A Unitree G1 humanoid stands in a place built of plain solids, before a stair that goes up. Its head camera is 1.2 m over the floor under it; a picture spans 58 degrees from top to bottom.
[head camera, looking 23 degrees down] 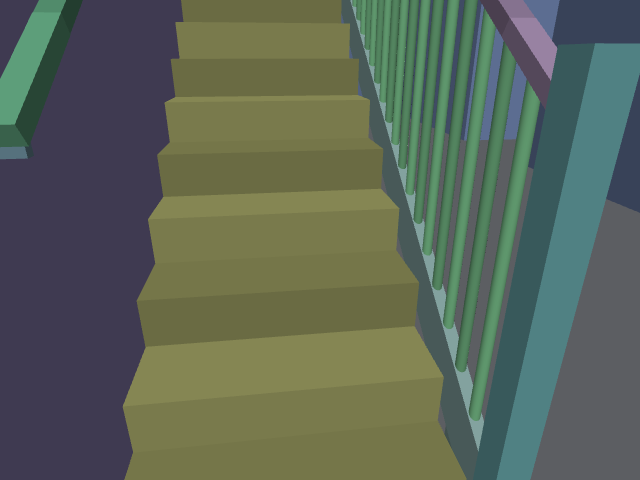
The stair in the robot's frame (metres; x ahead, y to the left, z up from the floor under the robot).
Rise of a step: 0.17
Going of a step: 0.26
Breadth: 0.90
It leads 8 degrees to the left of straight ahead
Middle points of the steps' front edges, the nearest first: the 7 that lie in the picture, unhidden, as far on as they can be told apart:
0.95 0.08 0.34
1.21 0.12 0.51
1.47 0.15 0.68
1.73 0.18 0.85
1.99 0.22 1.02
2.25 0.25 1.19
2.51 0.29 1.36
